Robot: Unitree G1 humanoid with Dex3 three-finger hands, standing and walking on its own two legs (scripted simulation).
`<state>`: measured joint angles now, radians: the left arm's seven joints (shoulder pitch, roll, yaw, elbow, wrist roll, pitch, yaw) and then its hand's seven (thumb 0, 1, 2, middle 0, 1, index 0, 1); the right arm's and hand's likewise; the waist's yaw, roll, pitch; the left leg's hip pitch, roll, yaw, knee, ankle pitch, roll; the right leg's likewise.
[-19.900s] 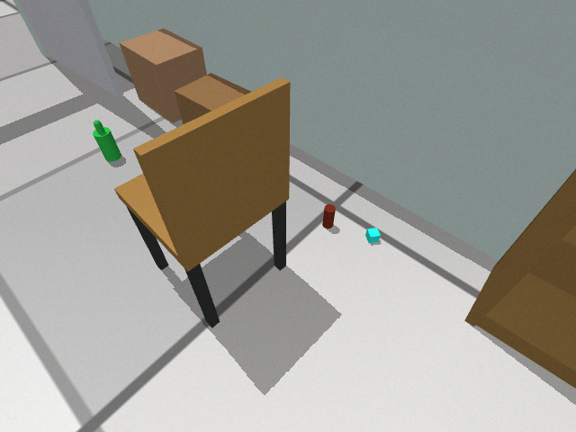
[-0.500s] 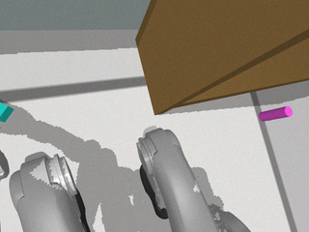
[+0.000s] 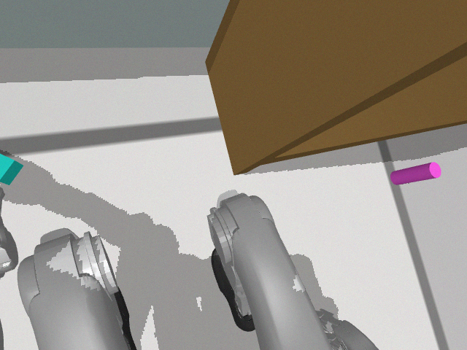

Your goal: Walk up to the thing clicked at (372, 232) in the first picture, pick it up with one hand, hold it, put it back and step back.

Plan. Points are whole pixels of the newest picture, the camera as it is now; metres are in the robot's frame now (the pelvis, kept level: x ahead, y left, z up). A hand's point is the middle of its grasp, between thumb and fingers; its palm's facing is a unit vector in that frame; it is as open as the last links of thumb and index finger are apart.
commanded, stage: rise first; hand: left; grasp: from above
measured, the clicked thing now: out of the picture +0.46 +0.34 -0.29
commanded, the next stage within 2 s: none
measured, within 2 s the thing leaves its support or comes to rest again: neither
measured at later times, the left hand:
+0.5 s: hand out of the picture +0.42 +0.36 -0.19, palm faces -0.21 -0.36 -0.91, open 13.9 cm
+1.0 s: hand out of the picture +0.42 +0.35 -0.19, palm faces -0.21 -0.35 -0.91, open 13.9 cm
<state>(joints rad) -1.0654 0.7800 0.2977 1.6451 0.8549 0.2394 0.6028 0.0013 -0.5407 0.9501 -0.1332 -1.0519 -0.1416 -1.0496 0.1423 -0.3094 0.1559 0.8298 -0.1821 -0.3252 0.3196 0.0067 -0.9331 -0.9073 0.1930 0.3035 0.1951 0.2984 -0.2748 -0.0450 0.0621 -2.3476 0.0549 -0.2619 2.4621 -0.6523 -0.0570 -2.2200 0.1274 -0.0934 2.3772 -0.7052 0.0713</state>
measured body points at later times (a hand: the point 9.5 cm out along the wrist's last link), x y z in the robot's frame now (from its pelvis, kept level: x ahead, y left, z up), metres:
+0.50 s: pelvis +0.00 +0.00 +0.00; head +0.25 +0.08 +0.36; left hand +0.43 +0.37 -0.14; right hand +0.04 -0.25 -0.09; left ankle +0.08 +0.15 -0.28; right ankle +0.10 -0.12 -0.28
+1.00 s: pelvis +0.00 +0.00 +0.00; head +0.25 +0.09 +0.37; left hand +0.43 +0.37 -0.13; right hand +0.04 -0.25 -0.08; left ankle +0.08 +0.15 -0.28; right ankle +0.10 -0.12 -0.28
